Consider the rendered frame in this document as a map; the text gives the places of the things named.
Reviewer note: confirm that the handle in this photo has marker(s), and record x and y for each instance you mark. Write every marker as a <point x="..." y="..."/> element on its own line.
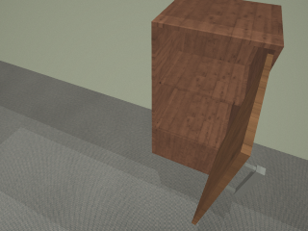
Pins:
<point x="256" y="174"/>

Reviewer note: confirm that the cupboard door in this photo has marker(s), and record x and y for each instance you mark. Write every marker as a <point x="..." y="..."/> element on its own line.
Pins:
<point x="236" y="147"/>

